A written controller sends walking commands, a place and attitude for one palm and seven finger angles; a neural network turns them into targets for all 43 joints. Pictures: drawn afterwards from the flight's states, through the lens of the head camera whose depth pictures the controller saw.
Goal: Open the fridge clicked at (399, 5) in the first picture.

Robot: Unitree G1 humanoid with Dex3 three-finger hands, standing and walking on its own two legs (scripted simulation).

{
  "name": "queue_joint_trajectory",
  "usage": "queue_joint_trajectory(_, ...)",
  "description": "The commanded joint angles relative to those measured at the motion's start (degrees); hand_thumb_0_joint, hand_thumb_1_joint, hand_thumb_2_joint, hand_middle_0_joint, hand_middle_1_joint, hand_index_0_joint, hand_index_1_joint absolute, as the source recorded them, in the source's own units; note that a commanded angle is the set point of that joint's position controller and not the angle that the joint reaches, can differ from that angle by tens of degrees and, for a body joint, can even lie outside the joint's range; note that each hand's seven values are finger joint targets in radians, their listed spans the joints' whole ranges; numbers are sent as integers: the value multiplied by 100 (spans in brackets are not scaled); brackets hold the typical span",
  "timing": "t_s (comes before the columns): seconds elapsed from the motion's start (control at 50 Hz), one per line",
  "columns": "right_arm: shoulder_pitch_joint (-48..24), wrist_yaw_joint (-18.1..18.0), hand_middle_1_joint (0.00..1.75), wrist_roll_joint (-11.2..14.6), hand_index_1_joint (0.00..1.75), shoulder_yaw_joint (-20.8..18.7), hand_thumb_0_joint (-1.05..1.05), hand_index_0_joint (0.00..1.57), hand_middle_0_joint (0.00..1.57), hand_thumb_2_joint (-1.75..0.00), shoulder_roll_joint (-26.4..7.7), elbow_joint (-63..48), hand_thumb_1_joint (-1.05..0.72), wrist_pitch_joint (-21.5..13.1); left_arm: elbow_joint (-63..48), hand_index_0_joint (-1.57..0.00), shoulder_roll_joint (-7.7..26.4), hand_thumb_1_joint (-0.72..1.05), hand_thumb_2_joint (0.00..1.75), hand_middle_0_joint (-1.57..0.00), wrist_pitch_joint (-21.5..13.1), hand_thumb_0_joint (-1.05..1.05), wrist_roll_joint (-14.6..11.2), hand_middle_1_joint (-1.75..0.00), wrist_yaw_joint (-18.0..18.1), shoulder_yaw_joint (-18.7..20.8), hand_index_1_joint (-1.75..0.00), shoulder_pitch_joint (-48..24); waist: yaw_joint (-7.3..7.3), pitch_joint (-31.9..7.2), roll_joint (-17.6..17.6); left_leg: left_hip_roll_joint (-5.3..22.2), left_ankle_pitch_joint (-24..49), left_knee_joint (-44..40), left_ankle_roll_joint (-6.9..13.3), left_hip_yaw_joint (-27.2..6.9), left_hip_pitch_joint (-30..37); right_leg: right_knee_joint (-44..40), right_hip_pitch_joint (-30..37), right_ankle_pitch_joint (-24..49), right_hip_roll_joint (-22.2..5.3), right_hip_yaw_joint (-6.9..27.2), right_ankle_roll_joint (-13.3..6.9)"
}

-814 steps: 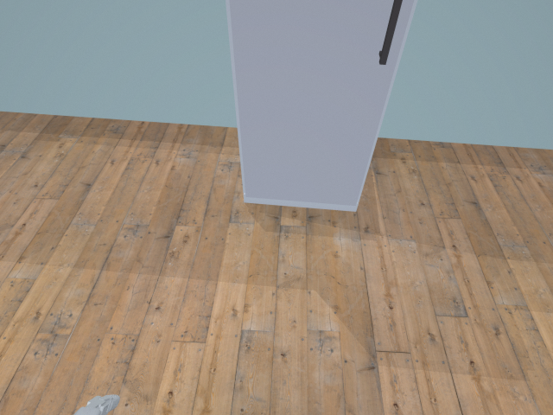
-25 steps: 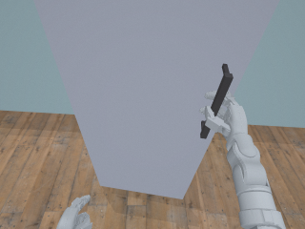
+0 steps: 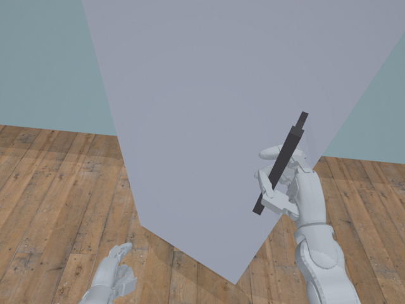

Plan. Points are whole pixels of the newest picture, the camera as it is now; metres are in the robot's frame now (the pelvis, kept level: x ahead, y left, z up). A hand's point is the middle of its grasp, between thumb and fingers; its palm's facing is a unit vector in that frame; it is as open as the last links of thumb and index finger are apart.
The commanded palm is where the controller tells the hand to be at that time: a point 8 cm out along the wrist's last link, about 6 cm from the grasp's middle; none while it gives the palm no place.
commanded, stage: walk backward, drawing the door open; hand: right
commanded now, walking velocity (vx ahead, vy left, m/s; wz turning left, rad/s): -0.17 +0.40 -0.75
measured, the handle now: (277, 170) +0.34 -0.09 +0.13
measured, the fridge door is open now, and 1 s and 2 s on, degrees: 26 55 76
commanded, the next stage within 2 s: stop walking and hold the door back in 1.40 s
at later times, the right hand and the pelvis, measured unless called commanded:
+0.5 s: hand (207, 244) +0.19 +0.03 +0.13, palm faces +0.10 +0.98 -0.17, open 6.1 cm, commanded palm +0.15 -0.02 +0.14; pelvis -0.05 +0.15 -0.01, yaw -18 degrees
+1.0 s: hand (138, 266) +0.15 +0.11 +0.13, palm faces +0.65 +0.73 -0.22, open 6.2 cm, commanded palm +0.09 +0.10 +0.14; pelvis +0.00 +0.38 -0.01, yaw -44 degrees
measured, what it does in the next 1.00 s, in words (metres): steps to the left, turning right: right foot, then left foot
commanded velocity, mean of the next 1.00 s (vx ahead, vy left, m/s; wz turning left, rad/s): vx -0.18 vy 0.40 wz -0.75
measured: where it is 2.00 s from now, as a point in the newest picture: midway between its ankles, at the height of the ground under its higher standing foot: outside the picture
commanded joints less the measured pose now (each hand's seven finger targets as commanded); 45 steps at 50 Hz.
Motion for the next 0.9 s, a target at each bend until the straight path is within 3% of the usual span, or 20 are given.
queue_joint_trajectory(0.0, -1049, -28, 140, -254, 140, -156, 0, 45, 45, -90, -237, -1836, -90, -547, -820, -20, 668, 90, 90, -20, -400, 0, 74, -30, 83, 359, -30, -860, -108, -763, -190, -45, -263, 164, -57, -280, 638, -1093, -736, -466, -1283, 1867, -579)
queue_joint_trajectory(0.12, -885, -53, 140, -365, 140, 71, 0, 45, 45, -90, -155, -2378, -90, -493, -575, -20, 371, 90, 90, -20, -742, 0, -3, -30, 58, 448, -30, -522, -9, -1283, 1252, 853, -902, -1598, 397, -419, -128, 1053, 311, -550, -10, 303, -48)
queue_joint_trajectory(0.22, -762, 75, 140, -399, 140, 318, 0, 45, 45, -90, 36, -2419, -90, -434, -408, -20, 248, 90, 90, -20, -1211, 0, 93, -30, 119, 374, -30, -194, 100, -978, 757, 852, 832, -156, 724, 386, -371, 1391, 184, -857, -149, 404, -19)
queue_joint_trajectory(0.24, -890, 111, 140, -323, 140, 476, 0, 45, 45, -90, 104, -2563, -90, -467, -378, -20, 351, 90, 90, -20, -1318, 0, 99, -30, 131, 375, -30, -53, 267, -899, 233, 482, 753, 908, 435, 541, -1103, 299, 858, 269, -605, 1164, -204)
queue_joint_trajectory(0.26, -972, 155, 140, -233, 140, 607, 0, 45, 45, -90, 189, -2610, -90, -575, -462, -20, 612, 90, 90, -20, -1426, 0, 154, -30, 113, 461, -30, -88, 304, -702, -1100, -295, -196, 2301, -84, 461, -2081, -1002, 1259, 1712, -2023, 3686, -759)
queue_joint_trajectory(0.28, -820, 142, 140, -387, 140, 481, 0, 45, 45, -90, -7, -2433, -90, -708, -428, -20, 666, 90, 90, -20, -1449, 0, 270, -30, 26, 480, -30, -285, 152, -816, -875, -169, -1215, 3403, -264, -592, -1950, -1559, 1101, 1653, -2809, 4814, -1196)
queue_joint_trajectory(0.3, -806, 158, 140, -496, 140, 254, 0, 45, 45, -90, -231, -2620, -90, -785, -432, -20, 684, 90, 90, -20, -1416, 0, 351, -30, 33, 556, -30, -595, 48, -665, -944, 79, -1369, 3859, -188, -1020, -1847, -1294, 416, 1395, -2913, 4966, -1433)
queue_joint_trajectory(0.34, -588, 147, 140, -481, 140, 244, 0, 45, 45, -90, -57, -2638, -90, -908, -285, -20, 648, 90, 90, -20, -1446, 0, 222, -30, -62, 491, -30, -870, -195, -472, -268, 261, -1241, 3051, -108, -1291, -1161, -603, -265, 1099, -2397, 3468, -1068)
queue_joint_trajectory(0.4, -618, 61, 140, -395, 140, 416, 0, 45, 45, -90, 200, -2493, -90, -828, -325, -20, 673, 90, 90, -20, -1508, 0, 23, -30, -145, 548, -30, -911, -237, -757, -401, -303, -606, 596, -96, -89, 1225, -789, -1509, -1570, -1113, 1910, -360)
queue_joint_trajectory(0.46, -873, 25, 140, -458, 140, 238, 0, 45, 45, -90, -185, -3089, -90, -828, -235, -20, 291, 90, 90, -20, -1414, 0, -96, -30, -147, 513, -30, -653, 43, -978, 397, 421, -692, -1050, 134, -184, 416, 762, -663, -1447, 68, 685, 70)
queue_joint_trajectory(0.52, -548, 35, 140, -490, 140, -222, 0, 45, 45, -90, -432, -2973, -90, -678, -220, -20, 270, 90, 90, -20, -1438, 0, -97, -30, -58, 671, -30, -675, -228, -1241, 1731, 1610, -590, -1349, 1065, -1078, -163, 4165, -977, -2116, 188, 209, 155)
queue_joint_trajectory(0.6, -823, 217, 140, -452, 140, 208, 0, 45, 45, -90, 89, -2857, -90, -792, -264, -20, 103, 90, 90, -20, -1651, 0, 52, -30, 59, 434, -30, -481, 8, -932, 1074, 1063, 2469, 142, 903, 564, 382, 2035, -578, -1512, -192, -84, 189)
queue_joint_trajectory(0.64, -1038, 262, 140, -361, 140, 327, 0, 45, 45, -90, 81, -2928, -90, -887, -263, -20, 324, 90, 90, -20, -1764, 0, 55, -30, 69, 536, -30, -45, 357, -1038, 364, 688, 1315, 1922, 406, 581, -1296, -121, 1388, 308, -813, 826, -85)
queue_joint_trajectory(0.66, -1211, 275, 140, -398, 140, 381, 0, 45, 45, -90, 158, -3005, -90, -990, -408, -20, 730, 90, 90, -20, -1815, 0, 172, -30, 13, 681, -30, -176, 187, -1031, -1180, -86, -1420, 3188, -130, 389, -2829, -834, 2275, 2786, -2728, 3789, -774)
queue_joint_trajectory(0.7, -842, 206, 140, -568, 140, 105, 0, 45, 45, -90, -6, -2455, -90, -1094, -445, -20, 903, 90, 90, -20, -1716, 0, 168, -30, -93, 748, -30, -459, 122, -993, -267, 105, -1682, 4021, -239, -812, -2601, -742, 1770, 2564, -3361, 4685, -1533)
queue_joint_trajectory(0.74, -1196, 211, 140, -495, 140, -170, 0, 45, 45, -90, -310, -3091, -90, -1129, -248, -20, 782, 90, 90, -20, -1705, 0, 136, -30, -137, 656, -30, -880, -79, -529, -960, 361, -1113, 3783, -258, -1109, -1966, -551, 478, 1257, -2693, 3495, -1181)
queue_joint_trajectory(0.78, -981, 162, 140, -404, 140, -59, 0, 45, 45, -90, 40, -2816, -90, -962, -178, -20, 713, 90, 90, -20, -1719, 0, 37, -30, -243, 672, -30, -806, -237, -750, -979, 149, -777, 2041, -204, -572, -131, -367, -491, 254, -1767, 1908, -540)
queue_joint_trajectory(0.82, -1036, 116, 140, -311, 140, -175, 0, 45, 45, -90, -20, -2766, -90, -900, -270, -20, 677, 90, 90, -20, -1714, 0, -105, -30, -230, 670, -30, -820, -240, -946, -902, -231, -425, 594, -208, 164, 1415, -400, -1259, -1547, -1246, 1449, -297)
queue_joint_trajectory(0.86, -1273, 61, 140, -352, 140, -427, 0, 45, 45, -90, -414, -3108, -90, -861, -256, -20, 406, 90, 90, -20, -1611, 0, -189, -30, -200, 627, -30, -692, -160, -1268, 173, 201, -634, -984, -38, 53, 1091, 1088, -751, -1951, -280, 564, 61)
queue_joint_trajectory(0.88, -1339, 19, 140, -370, 140, -724, 0, 45, 45, -90, -772, -3272, -90, -808, -291, -20, 159, 90, 90, -20, -1562, 0, -172, -30, -171, 574, -30, -681, -166, -1217, 1521, 1101, -638, -1463, 454, -840, 699, 2860, -1144, -2163, 223, -30, 266)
